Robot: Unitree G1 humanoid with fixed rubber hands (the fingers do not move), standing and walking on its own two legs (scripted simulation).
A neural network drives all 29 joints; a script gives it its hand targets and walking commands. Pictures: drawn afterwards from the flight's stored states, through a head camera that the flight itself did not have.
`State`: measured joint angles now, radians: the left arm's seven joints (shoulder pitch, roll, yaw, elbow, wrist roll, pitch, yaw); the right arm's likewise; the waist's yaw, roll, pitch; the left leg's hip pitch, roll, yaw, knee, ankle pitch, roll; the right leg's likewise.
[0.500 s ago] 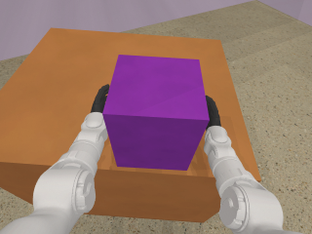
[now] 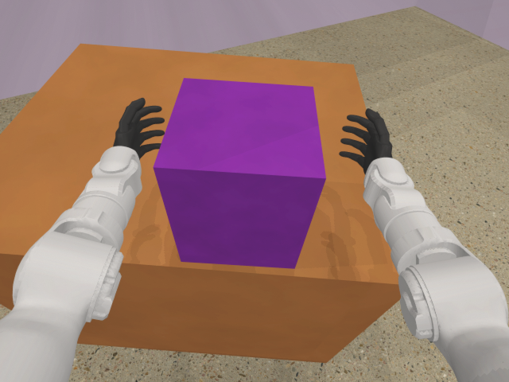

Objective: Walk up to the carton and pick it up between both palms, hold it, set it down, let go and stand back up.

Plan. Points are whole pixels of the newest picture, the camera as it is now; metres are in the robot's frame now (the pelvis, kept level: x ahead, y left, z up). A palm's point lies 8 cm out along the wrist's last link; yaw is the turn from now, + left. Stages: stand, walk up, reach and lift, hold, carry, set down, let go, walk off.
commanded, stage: set down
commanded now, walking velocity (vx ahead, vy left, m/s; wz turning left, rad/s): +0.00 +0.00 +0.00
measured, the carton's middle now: (242, 179) +0.46 +0.03 +0.07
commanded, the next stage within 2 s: none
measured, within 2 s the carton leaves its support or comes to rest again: neither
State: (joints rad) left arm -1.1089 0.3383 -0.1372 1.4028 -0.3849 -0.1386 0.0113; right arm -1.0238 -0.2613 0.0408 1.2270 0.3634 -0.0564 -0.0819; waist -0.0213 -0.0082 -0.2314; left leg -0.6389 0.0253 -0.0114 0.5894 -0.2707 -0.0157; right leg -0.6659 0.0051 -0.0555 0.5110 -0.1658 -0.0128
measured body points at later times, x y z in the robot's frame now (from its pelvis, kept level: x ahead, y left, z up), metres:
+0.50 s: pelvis -0.01 -0.01 +0.01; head +0.02 +0.01 +0.46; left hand +0.48 +0.21 +0.21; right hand +0.47 -0.18 +0.20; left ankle -0.01 +0.12 -0.73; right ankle +0.03 -0.11 -0.73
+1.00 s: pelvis +0.00 +0.00 +0.02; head +0.03 +0.01 +0.47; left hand +0.46 +0.22 +0.18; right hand +0.44 -0.18 +0.17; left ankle -0.01 +0.12 -0.73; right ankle +0.03 -0.11 -0.73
